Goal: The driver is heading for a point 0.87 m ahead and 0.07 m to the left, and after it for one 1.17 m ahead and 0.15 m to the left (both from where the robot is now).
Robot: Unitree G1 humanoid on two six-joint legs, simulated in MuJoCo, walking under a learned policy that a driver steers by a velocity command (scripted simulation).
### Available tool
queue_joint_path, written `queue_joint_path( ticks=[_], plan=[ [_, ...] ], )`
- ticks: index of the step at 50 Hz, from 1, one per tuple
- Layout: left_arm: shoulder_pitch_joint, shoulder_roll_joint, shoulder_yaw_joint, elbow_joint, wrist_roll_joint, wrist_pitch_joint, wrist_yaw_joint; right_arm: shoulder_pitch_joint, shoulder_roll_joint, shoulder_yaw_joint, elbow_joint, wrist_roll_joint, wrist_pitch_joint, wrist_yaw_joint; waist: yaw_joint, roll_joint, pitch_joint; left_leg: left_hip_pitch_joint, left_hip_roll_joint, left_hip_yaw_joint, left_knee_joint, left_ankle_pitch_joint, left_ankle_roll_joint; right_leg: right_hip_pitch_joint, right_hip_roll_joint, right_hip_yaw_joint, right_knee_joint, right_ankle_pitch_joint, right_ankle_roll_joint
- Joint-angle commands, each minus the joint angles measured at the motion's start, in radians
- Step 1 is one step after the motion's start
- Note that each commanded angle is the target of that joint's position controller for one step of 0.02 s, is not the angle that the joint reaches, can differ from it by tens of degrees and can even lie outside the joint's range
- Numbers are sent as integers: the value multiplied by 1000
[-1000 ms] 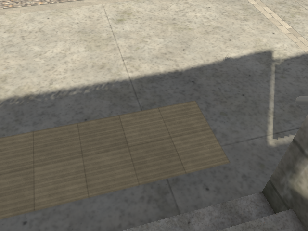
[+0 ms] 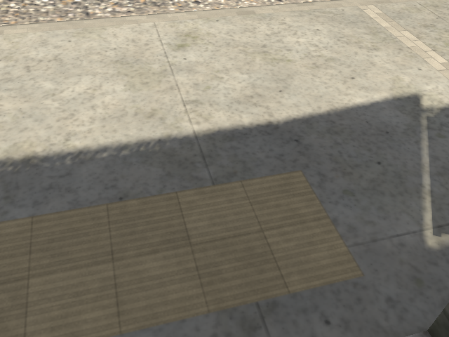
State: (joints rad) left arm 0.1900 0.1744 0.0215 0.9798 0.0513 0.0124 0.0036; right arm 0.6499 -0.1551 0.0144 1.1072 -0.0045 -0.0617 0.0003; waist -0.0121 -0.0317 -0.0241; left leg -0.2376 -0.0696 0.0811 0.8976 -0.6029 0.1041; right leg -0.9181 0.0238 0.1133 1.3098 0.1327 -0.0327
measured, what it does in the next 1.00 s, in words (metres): goes down: right foot 0.20 m lower, then left foot 0.21 m lower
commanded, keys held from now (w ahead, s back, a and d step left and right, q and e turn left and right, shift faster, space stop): w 1.00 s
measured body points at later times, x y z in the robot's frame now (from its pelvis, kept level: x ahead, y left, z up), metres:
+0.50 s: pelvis +0.26 -0.04 -0.18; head +0.25 -0.05 +0.27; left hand +0.20 +0.20 -0.32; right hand +0.27 -0.30 -0.33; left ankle +0.33 +0.12 -0.79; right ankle +0.23 -0.13 -0.89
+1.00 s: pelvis +0.52 +0.01 -0.41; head +0.50 +0.03 +0.04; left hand +0.59 +0.23 -0.56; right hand +0.38 -0.21 -0.54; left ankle +0.42 +0.06 -1.10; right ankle +0.69 -0.13 -1.02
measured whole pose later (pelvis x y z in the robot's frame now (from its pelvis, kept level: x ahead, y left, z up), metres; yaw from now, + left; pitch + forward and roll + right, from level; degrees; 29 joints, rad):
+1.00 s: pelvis +0.52 +0.01 -0.41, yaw +1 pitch -2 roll +0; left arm 0.19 0.17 0.03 1.04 0.06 -0.02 -0.02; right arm 0.59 -0.14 0.01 1.15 -0.01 -0.07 0.00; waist -0.01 -0.03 -0.01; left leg -0.19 -0.08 0.08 0.83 -0.62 0.11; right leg -0.88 -0.03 0.02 1.21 0.18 -0.03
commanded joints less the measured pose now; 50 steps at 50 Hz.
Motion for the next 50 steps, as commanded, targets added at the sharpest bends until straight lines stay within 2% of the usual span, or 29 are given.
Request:
queue_joint_path(
  ticks=[1,5,9,12,14,15,16,17,19,20,21,22,24,25,26,28,32,34,35,37,38,39,40,42,43,44,46,48,50],
  plan=[
    [-40,82,21,-22,-3,-28,-22,-113,-108,-10,-73,35,-26,-22,71,74,201,-250,213,-339,-270,164,44,76,-36,-3,-318,421,-11],
    [-198,40,9,-70,-4,-21,-31,-75,-109,-18,-87,-10,10,-33,-53,116,235,-215,186,-322,-220,91,87,210,-47,-101,-515,374,-5],
    [-300,44,7,-157,-58,-55,-29,13,-79,-15,-33,-53,23,-39,-182,101,284,-22,165,-296,-77,441,102,277,-77,-115,-896,260,-2],
    [32,117,31,-58,-49,-64,-18,-130,-152,-35,-43,-42,9,-34,-36,114,123,-35,198,-316,224,664,131,580,-129,-80,-886,263,-53],
    [221,152,54,24,-33,-61,-15,-74,-149,-47,-30,-39,10,-30,14,-51,112,-31,110,-199,552,807,102,787,-75,-225,-1195,176,-33],
    [329,167,69,74,-17,-52,-20,-82,-160,-63,-16,-42,23,-29,73,-155,78,-269,5,-134,941,276,84,1049,-158,-126,-1190,306,-80],
    [420,176,57,79,-29,-48,-33,-24,-118,-71,-54,-15,23,-32,47,-205,-86,-666,-60,-141,1161,-360,43,1447,-305,-16,-625,759,-113],
    [439,158,39,68,-48,-48,-49,-25,-134,-59,-89,-1,19,-39,51,-160,-143,-851,-6,-142,1103,-314,49,1512,-369,37,-580,735,-160],
    [415,242,71,76,-51,-45,-18,-139,-117,-60,-117,-32,24,-25,56,-157,-93,-906,68,-183,1031,-125,32,1183,-481,266,-769,-142,-331],
    [296,114,27,51,-46,-55,-15,-220,-155,-70,-118,-56,28,-17,17,-5,-3,-857,91,-246,788,209,-3,959,-357,168,-824,-387,-240],
    [288,123,13,50,-31,-71,-12,-236,-134,-73,-115,-61,36,-10,11,-133,68,-771,82,-236,694,271,-37,751,-395,228,-821,-280,-262],
    [220,55,-13,48,-45,-79,-1,-293,-114,-69,-141,-45,44,0,-51,-54,166,-608,99,-203,378,480,-95,472,-317,87,-857,-186,-207],
    [253,157,11,54,-20,-96,3,-180,-60,-60,-64,-69,70,7,-75,-88,90,-386,74,-109,423,608,-113,366,-286,68,-794,-43,-215],
    [239,133,10,71,-46,-118,10,-228,-102,-74,-96,-65,64,21,-92,-68,88,-442,103,-190,257,847,-95,413,-227,39,-733,-152,-178],
    [245,129,8,75,-53,-130,10,-268,-104,-76,-107,-52,62,19,-74,-107,76,-456,99,-180,221,923,-80,437,-225,65,-703,-245,-169],
    [168,107,2,59,-68,-128,12,-399,-92,-60,-163,-48,48,28,-61,-24,80,-226,84,-101,-35,1200,-78,273,-153,-8,-692,-610,-128],
    [213,133,11,57,-39,-116,23,-421,-107,-55,-146,-33,37,42,-12,-53,131,-114,81,-94,-133,1185,-66,314,-171,-21,-476,-618,-121],
    [305,126,13,84,1,-92,34,-504,-114,-56,-186,-19,18,32,77,-31,211,-144,93,-45,-349,1001,-62,442,-180,-8,-358,-471,-142],
    [329,125,11,96,14,-75,41,-405,-135,-68,-159,-13,14,25,55,-8,187,-63,92,-22,-389,938,-51,482,-182,-4,-234,-335,-154],
    [282,176,40,103,8,-49,45,0,-195,-106,-37,0,32,24,-128,7,17,325,156,-50,-551,889,-23,442,-121,-37,239,-114,-164],
    [310,107,41,106,5,-46,50,-12,-225,-112,-42,-6,24,37,-122,205,66,330,285,-221,-764,1040,49,360,48,-84,688,-694,-148],
    [359,12,23,54,-39,-52,45,23,-229,-79,-16,-34,12,58,4,327,76,586,337,-201,-147,1757,-30,-117,83,-96,899,-1072,-126],
    [387,26,11,45,-51,-53,44,64,-210,-75,1,-10,18,65,4,292,-38,677,387,-257,-118,1746,-48,-283,46,-109,910,-1018,-136],
    [253,67,16,41,-9,-46,31,74,-218,-78,-7,-22,12,50,-38,167,-29,465,413,-407,-253,885,97,-391,-13,-43,785,-753,-136],
    [158,74,14,18,12,-36,18,64,-227,-78,3,-23,6,31,-40,203,25,345,474,-565,-350,634,164,-429,-42,-43,752,-714,-93],
    [63,76,17,5,14,-37,13,-24,-133,-42,5,-33,-8,25,5,72,156,167,383,-478,-326,530,119,-433,-53,35,522,-472,-51],
    [-7,45,-1,-15,3,-35,-12,-178,-71,-7,-48,-27,-22,1,94,-9,243,-300,277,-310,-424,591,37,-68,-61,-81,12,-188,20],
    [85,31,9,67,31,-24,-26,-193,-206,-42,-60,-18,-33,-11,101,126,155,-418,288,-342,-462,659,65,294,-61,-125,-19,76,21],
    [-27,82,23,38,1,-58,-47,-221,-109,-24,-49,25,-51,-31,81,93,151,-269,181,-248,-325,308,30,245,-77,-72,-402,496,1]
  ],
)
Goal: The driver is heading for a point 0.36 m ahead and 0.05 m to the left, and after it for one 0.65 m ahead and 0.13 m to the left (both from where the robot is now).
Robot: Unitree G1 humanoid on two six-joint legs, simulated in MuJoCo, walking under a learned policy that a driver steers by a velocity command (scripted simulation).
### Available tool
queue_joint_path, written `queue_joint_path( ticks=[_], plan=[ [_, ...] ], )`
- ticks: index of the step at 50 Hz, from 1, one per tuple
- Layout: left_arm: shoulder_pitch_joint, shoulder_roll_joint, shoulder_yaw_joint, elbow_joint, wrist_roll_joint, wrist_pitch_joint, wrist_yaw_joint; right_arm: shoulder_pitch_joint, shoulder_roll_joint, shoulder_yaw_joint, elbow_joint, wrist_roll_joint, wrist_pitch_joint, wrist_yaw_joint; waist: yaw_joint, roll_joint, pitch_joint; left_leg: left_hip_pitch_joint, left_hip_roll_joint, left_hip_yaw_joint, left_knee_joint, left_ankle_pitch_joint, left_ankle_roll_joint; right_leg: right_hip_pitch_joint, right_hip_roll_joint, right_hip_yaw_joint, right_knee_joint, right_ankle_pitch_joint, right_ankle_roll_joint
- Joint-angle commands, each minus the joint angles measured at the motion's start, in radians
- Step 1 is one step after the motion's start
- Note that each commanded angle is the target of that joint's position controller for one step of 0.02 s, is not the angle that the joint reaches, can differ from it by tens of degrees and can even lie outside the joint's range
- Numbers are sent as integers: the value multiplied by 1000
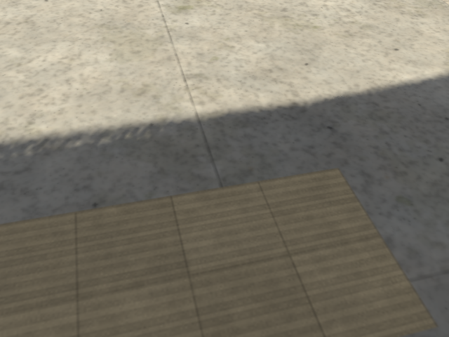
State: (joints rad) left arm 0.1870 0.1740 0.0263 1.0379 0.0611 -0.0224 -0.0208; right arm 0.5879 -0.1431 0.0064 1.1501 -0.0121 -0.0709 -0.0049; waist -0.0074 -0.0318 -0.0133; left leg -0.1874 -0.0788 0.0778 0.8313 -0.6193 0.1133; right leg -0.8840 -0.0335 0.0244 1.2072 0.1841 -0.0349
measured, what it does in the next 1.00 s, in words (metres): goes down: right foot 0.20 m lower, then left foot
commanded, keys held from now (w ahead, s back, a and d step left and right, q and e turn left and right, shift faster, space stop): w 0.38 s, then w+q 0.28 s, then no key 0.34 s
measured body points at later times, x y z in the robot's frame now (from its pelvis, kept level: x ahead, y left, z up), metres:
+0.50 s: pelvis +0.34 -0.03 -0.16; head +0.38 -0.03 +0.29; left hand +0.30 +0.21 -0.31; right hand +0.41 -0.26 -0.31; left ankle +0.45 +0.11 -0.83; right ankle +0.31 -0.11 -0.90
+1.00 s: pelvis +0.58 +0.04 -0.15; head +0.61 +0.06 +0.30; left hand +0.62 +0.28 -0.31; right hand +0.63 -0.20 -0.29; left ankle +0.57 +0.08 -0.90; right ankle +0.70 -0.10 -0.84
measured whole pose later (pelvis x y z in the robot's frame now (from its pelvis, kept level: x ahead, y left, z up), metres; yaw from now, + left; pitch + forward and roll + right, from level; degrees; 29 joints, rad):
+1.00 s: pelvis +0.58 +0.04 -0.15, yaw +10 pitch +0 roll -1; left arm 0.17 0.20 0.03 0.96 0.01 -0.01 0.02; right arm 0.31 -0.16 -0.01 1.02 -0.01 -0.06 -0.02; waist -0.01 -0.03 0.09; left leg -0.14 -0.10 0.00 0.33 -0.18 0.12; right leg -0.56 -0.05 0.00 0.85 -0.19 0.00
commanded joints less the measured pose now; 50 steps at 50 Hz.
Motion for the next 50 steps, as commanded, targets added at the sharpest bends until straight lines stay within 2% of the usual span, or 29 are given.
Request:
queue_joint_path(
  ticks=[1,3,6,8,10,11,12,13,14,15,16,17,18,19,20,22,24,26,30,31,33,34,35,36,37,38,40,44,50],
  plan=[
    [-102,65,12,-36,-10,-27,-27,-136,-130,-20,-93,30,-44,-26,24,79,157,-312,182,-240,-279,249,29,249,-5,-36,-364,489,-4],
    [-202,62,11,-70,-9,-29,-35,-70,-120,-23,-75,0,-33,-20,-47,85,195,-167,188,-288,-205,271,76,190,-14,-32,-452,396,-5],
    [-339,61,2,-145,-37,-51,-28,62,-88,-16,-30,-33,-35,-18,-155,66,276,-2,163,-286,-88,406,85,144,-12,-45,-664,297,3],
    [-310,57,-4,-145,-55,-58,-25,64,-93,-22,-19,-53,-22,-24,-177,86,277,75,159,-291,-23,568,85,189,-24,-50,-792,233,-8],
    [-158,82,9,-95,-75,-54,-20,24,-95,-22,-17,-77,2,-28,-110,87,175,152,176,-322,119,618,111,339,-102,24,-921,271,-39],
    [-130,99,9,-73,-53,-59,-17,70,-87,-16,-1,-68,-5,-21,-132,10,170,177,146,-278,204,764,93,386,-31,-81,-952,238,-36],
    [6,117,20,-29,-45,-62,-19,70,-95,-19,4,-62,8,-22,-70,22,143,66,165,-314,356,811,107,597,-66,-30,-1037,191,-60],
    [164,138,34,21,-21,-51,-19,40,-100,-25,15,-50,8,-15,30,-42,77,-96,91,-215,581,624,89,879,-47,-92,-1037,284,-48],
    [322,199,49,72,-19,-40,-25,8,-104,-44,3,-29,6,-5,95,-158,-17,-377,-53,-94,941,-134,44,1201,-142,-4,-860,549,-93],
    [394,220,52,69,-14,-48,-22,80,-113,-49,-32,40,8,-37,62,-235,-198,-699,-27,-102,1147,-309,15,1576,-336,154,-462,894,-174],
    [409,183,42,54,-35,-51,-13,-14,-144,-39,-69,39,3,-51,137,-168,-274,-874,29,-118,1108,-228,17,1626,-354,222,-503,618,-221],
    [392,215,63,48,-34,-45,12,-132,-139,-37,-117,20,5,-39,149,-206,-245,-1007,63,-101,1112,-148,16,1539,-398,338,-646,24,-316],
    [254,143,37,0,-37,-42,29,-200,-162,-46,-133,-19,2,-19,92,-17,-153,-880,109,-92,863,95,2,1236,-322,286,-818,-348,-259],
    [232,127,29,3,-25,-58,40,-250,-149,-58,-147,-43,3,-1,62,-75,-64,-811,119,-145,793,189,-12,1032,-367,364,-840,-308,-281],
    [195,80,11,10,-28,-73,46,-297,-104,-49,-162,-41,19,12,-6,22,74,-696,165,-142,519,293,-59,756,-308,259,-918,-158,-239],
    [173,88,7,2,-26,-88,46,-255,-6,-24,-145,-43,26,33,-49,-31,75,-417,154,-97,279,432,-93,523,-213,109,-963,12,-208],
    [116,104,9,-28,-51,-103,41,-266,-17,-14,-178,-20,4,39,-86,-98,40,-232,148,-92,38,617,-71,446,-166,-11,-945,104,-162],
    [137,130,16,-33,-67,-103,29,-318,-45,-18,-181,-12,6,37,-62,-81,32,-180,116,-56,-29,672,-49,507,-169,-35,-961,75,-143],
    [233,134,17,-2,-49,-79,29,-476,-90,-35,-249,-21,14,39,-18,-12,112,-280,97,-16,-142,524,16,746,-217,-59,-924,97,-130],
    [243,144,22,-5,-40,-74,30,-450,-95,-41,-244,-27,8,42,-28,-15,92,-231,69,6,-168,473,35,790,-206,-89,-847,199,-118],
    [263,158,24,-14,-27,-56,34,-215,-135,-68,-169,-24,-3,37,-119,23,-29,24,11,-8,-261,427,75,784,-155,-166,-490,254,-85],
    [305,126,16,-44,-31,-58,34,-105,-233,-93,-160,-32,-12,27,-139,158,-121,209,226,-317,-304,514,139,618,-105,-212,-163,-46,-46],
    [399,50,4,-51,-64,-59,22,-67,-305,-108,-156,-15,-1,22,-93,354,-240,453,477,-810,-458,723,324,290,108,-164,200,-777,-2],
    [264,124,17,-70,-43,-56,26,-123,-270,-101,-166,18,9,18,-98,146,-163,414,434,-733,-469,739,279,170,45,-37,207,-717,-15],
    [180,117,19,-102,-49,-59,28,-206,-235,-89,-180,10,5,10,-72,123,-43,281,409,-571,-450,912,241,158,8,-37,163,-642,-15],
    [166,99,19,-101,-42,-58,34,-258,-194,-80,-183,1,0,11,-29,70,7,166,364,-461,-451,1085,195,217,-18,-26,77,-603,-15],
    [208,79,18,-77,-27,-24,39,-286,-125,-60,-181,3,-4,2,23,91,15,36,290,-314,-483,1216,125,358,-34,-22,-38,-570,-4],
    [193,57,17,-72,-41,7,34,-270,-158,-54,-177,2,-13,-11,53,72,-37,57,257,-206,-508,1409,93,401,-5,-35,-173,-462,23],
    [58,60,11,-85,-52,15,45,-214,-136,-34,-146,0,5,-25,6,112,-25,107,223,-151,-498,1324,25,433,8,-55,-410,-328,34]
  ],
)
